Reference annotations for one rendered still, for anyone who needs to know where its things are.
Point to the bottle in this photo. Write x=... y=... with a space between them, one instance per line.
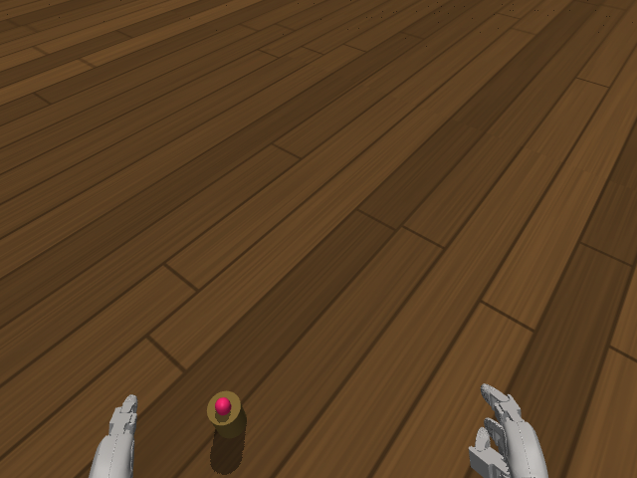
x=227 y=414

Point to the left robot hand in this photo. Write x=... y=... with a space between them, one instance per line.
x=115 y=454

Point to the right robot hand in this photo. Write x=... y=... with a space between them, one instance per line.
x=520 y=454

